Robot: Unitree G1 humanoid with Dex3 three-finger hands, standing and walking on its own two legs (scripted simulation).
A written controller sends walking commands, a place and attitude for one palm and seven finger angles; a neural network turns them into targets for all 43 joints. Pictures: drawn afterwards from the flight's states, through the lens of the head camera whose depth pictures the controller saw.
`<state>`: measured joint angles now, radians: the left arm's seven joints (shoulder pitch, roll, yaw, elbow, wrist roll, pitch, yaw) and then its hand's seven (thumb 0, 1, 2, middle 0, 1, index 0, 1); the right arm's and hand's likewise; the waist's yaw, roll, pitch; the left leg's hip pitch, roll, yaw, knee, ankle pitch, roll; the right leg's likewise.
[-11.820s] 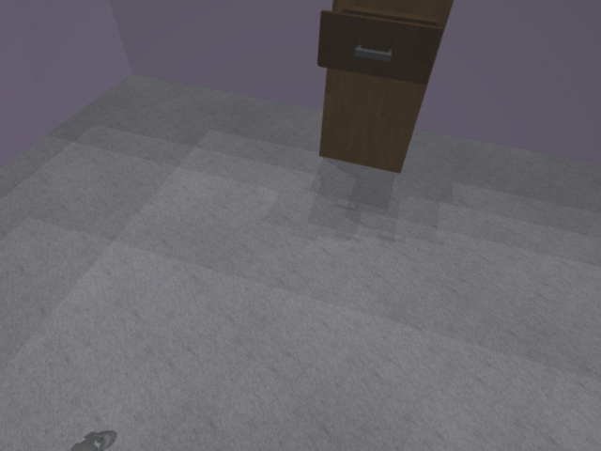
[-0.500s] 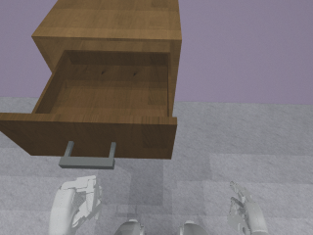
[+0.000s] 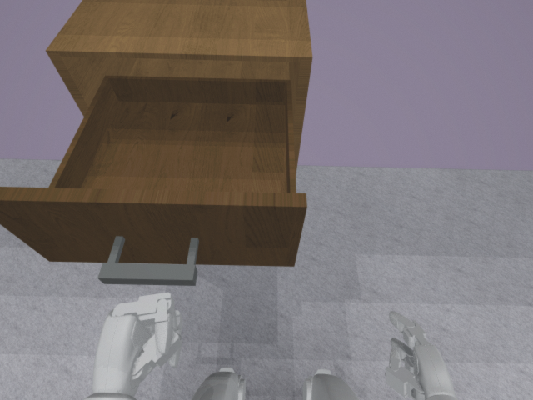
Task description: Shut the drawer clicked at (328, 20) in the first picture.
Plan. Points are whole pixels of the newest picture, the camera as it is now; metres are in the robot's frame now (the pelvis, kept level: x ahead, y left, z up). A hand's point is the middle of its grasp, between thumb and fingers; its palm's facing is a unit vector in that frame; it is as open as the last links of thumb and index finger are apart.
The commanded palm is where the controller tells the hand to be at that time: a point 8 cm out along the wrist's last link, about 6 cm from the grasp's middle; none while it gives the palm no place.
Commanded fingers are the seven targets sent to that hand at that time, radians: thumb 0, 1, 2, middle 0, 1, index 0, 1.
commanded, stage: bring the fist close to the handle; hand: left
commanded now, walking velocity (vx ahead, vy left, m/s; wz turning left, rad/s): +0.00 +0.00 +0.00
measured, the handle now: (152, 259) +0.30 +0.18 +0.05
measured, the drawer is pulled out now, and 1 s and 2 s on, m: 0.30 0.23 0.11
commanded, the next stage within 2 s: push the drawer shut in 0.02 s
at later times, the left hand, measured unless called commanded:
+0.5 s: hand (182, 315) +0.23 +0.12 +0.05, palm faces +0.02 -1.00 -0.03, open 3.2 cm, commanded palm +0.22 +0.17 +0.06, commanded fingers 0.00 0.90 0.90 -1.40 -1.60 -1.40 -1.60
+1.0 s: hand (187, 267) +0.29 +0.13 +0.05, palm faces +0.00 -1.00 -0.05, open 3.0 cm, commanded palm +0.28 +0.18 +0.06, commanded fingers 0.00 0.90 0.90 -1.40 -1.60 -1.40 -1.60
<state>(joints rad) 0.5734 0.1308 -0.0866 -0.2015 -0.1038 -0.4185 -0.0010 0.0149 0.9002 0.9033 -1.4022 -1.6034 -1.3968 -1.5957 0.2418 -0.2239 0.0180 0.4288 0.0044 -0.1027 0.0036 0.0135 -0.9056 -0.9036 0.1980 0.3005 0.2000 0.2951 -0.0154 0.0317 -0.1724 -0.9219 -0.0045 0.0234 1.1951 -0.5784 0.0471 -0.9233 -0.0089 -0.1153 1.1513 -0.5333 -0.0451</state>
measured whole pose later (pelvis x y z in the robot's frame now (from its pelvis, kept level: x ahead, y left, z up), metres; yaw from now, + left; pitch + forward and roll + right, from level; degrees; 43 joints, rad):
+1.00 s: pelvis -0.01 +0.00 +0.01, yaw +0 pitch +16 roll -1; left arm 0.05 0.18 -0.01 0.20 -0.13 -0.36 0.00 -0.01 0.84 0.94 -1.40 -1.60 -1.40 -1.60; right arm 0.22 -0.24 0.04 0.53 0.01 -0.08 -0.01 0.01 -0.91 -0.90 0.20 0.30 0.20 0.30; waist -0.03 0.03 -0.14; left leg -0.89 -0.01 0.02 1.13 -0.52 0.04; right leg -0.89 -0.01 -0.12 1.09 -0.48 -0.05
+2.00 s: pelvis -0.02 +0.01 +0.01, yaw -1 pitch +19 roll -2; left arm -0.50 0.23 0.18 0.78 -0.10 -0.47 0.00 -0.04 0.74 0.88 -1.40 -1.60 -1.40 -1.60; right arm 0.29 -0.25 0.02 0.62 0.00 -0.01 0.01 0.01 -0.91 -0.90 0.20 0.30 0.20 0.29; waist -0.10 0.02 -0.13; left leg -0.95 -0.01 0.05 1.11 -0.51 0.06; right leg -0.96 -0.01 -0.08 1.07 -0.45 -0.03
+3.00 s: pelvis -0.01 +0.01 +0.00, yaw -3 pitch +26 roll -3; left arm -0.96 0.46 0.39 1.23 0.00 -0.50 -0.06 -0.02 0.70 0.89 -1.40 -1.60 -1.40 -1.60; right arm 0.38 -0.26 0.05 0.63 -0.05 0.07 0.04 0.00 -0.91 -0.90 0.20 0.30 0.20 0.29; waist -0.22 0.03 -0.12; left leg -1.12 0.02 0.04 1.18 -0.52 0.06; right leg -1.11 0.02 -0.10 1.09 -0.44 -0.03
